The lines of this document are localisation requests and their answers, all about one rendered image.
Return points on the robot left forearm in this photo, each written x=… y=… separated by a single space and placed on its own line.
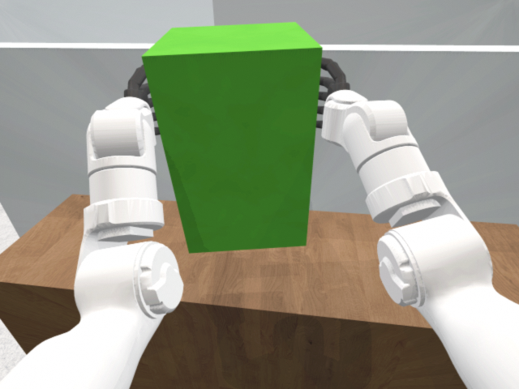
x=122 y=177

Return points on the robot left hand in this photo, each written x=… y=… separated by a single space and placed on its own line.
x=138 y=90

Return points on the pedestal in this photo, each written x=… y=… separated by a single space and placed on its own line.
x=301 y=317

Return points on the right robot upper arm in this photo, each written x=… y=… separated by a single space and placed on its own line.
x=440 y=267

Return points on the left robot upper arm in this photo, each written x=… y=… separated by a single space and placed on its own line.
x=122 y=294

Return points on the carton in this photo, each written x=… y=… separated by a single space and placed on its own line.
x=236 y=107

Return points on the robot right hand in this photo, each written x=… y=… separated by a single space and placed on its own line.
x=336 y=83

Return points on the robot right forearm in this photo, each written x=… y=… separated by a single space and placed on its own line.
x=400 y=187

